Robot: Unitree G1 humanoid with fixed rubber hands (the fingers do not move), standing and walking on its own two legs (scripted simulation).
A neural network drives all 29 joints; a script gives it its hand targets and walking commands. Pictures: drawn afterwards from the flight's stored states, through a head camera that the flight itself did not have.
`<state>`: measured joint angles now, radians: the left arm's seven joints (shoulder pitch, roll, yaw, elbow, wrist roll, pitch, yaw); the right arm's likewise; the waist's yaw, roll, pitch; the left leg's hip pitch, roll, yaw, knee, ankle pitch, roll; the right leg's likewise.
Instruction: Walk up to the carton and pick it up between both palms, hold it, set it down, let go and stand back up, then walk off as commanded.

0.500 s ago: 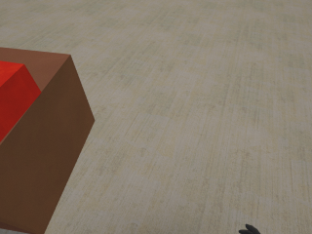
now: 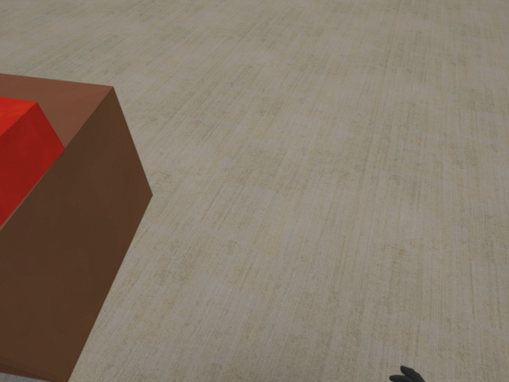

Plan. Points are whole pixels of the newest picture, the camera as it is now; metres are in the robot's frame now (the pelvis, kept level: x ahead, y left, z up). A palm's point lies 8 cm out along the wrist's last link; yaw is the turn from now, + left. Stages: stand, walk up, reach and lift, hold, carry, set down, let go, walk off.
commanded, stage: stand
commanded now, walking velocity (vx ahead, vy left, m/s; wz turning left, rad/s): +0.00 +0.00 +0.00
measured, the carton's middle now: out of the picture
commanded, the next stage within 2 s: walk up in 0.38 s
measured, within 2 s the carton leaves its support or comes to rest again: neither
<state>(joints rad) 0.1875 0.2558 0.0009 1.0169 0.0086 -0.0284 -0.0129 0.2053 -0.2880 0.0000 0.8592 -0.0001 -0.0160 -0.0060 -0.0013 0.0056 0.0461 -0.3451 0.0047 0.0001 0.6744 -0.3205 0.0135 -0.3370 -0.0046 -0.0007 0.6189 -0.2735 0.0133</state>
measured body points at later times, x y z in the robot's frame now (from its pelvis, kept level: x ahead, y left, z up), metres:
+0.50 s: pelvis +0.00 +0.00 +0.00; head +0.02 +0.00 +0.45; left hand +0.07 +0.26 -0.14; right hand +0.10 -0.27 -0.13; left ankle +0.02 +0.11 -0.72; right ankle +0.04 -0.14 -0.72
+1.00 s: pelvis +0.07 +0.03 -0.01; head +0.08 +0.07 +0.44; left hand +0.11 +0.35 -0.14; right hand +0.22 -0.26 -0.10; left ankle +0.04 +0.13 -0.72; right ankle +0.07 -0.09 -0.68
